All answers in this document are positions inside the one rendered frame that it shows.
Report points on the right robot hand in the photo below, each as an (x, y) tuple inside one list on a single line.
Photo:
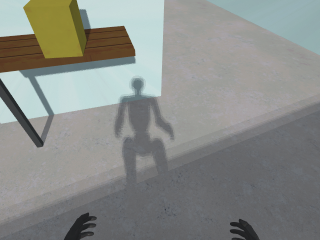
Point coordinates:
[(248, 233)]

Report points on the left robot hand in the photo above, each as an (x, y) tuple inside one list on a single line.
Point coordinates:
[(75, 232)]

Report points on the carton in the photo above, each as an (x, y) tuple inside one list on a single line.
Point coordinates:
[(58, 27)]

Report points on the table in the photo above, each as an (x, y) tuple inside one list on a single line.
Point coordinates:
[(23, 52)]

